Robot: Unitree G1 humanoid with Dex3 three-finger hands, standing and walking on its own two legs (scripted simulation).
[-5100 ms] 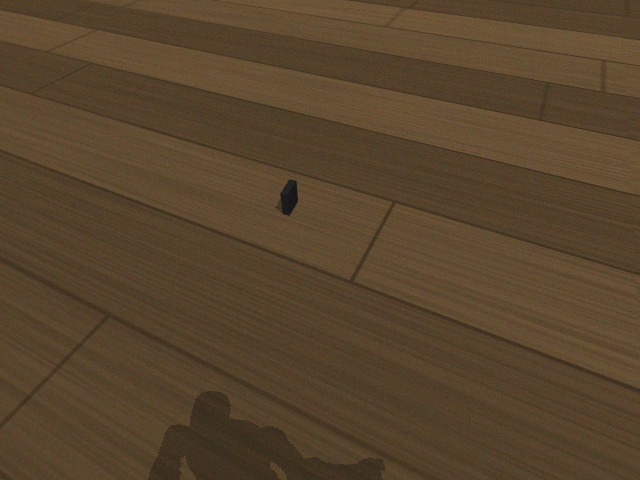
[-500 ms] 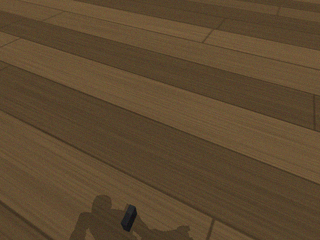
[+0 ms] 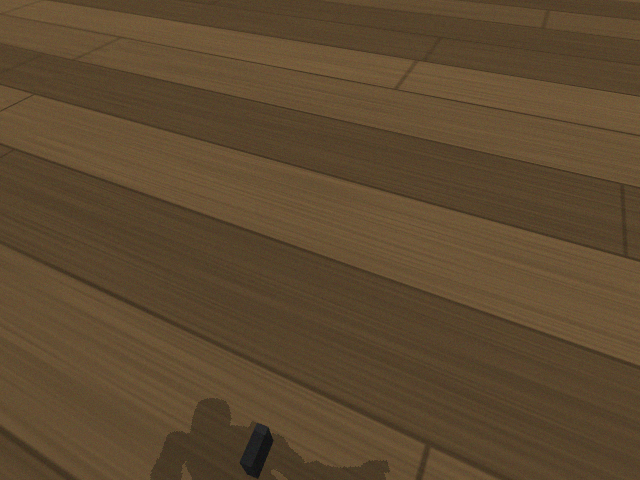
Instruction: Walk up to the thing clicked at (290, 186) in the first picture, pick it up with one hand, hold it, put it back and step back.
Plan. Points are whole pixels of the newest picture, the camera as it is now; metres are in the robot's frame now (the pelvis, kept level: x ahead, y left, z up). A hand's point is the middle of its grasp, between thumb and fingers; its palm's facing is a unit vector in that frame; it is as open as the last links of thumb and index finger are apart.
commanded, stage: walk up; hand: left
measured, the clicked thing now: (257, 451) +0.37 +0.22 -0.72
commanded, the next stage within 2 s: stand in 0.76 s
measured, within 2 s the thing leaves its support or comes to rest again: neither
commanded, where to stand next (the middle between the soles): +0.03 +0.01 m, yaw +0 degrees
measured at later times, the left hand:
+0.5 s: hand out of the picture +0.10 +0.26 -0.15, palm faces -0.05 -0.94 -0.34, open 7.4 cm
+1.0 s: hand out of the picture +0.09 +0.25 -0.15, palm faces -0.05 -0.94 -0.34, open 7.4 cm
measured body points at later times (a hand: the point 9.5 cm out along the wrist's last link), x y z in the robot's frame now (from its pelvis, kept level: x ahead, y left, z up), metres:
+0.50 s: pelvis +0.01 +0.01 +0.00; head +0.01 +0.00 +0.45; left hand +0.10 +0.30 -0.13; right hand +0.07 -0.30 -0.14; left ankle +0.00 +0.13 -0.75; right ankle +0.00 -0.13 -0.75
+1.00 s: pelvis +0.00 +0.00 +0.00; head +0.01 +0.00 +0.45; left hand +0.09 +0.30 -0.13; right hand +0.09 -0.30 -0.13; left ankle +0.00 +0.13 -0.75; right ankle +0.00 -0.13 -0.75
